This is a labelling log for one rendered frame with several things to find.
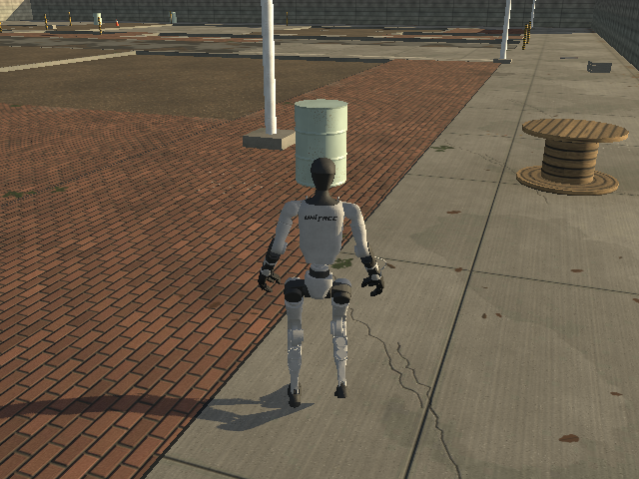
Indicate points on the robot right hand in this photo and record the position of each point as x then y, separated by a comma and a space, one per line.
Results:
379, 285

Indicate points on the robot left upper arm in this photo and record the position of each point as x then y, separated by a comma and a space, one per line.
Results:
290, 209

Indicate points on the robot left hand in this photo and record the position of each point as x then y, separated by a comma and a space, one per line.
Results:
271, 278

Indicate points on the left robot forearm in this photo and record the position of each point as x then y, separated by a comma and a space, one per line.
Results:
270, 261

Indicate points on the humanoid robot torso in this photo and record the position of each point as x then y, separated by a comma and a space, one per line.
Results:
320, 242

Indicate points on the left robot foot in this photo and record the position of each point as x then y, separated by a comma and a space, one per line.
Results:
295, 399

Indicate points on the right robot forearm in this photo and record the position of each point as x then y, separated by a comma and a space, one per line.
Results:
370, 264

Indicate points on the robot right upper arm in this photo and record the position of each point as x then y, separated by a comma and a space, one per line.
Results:
353, 212

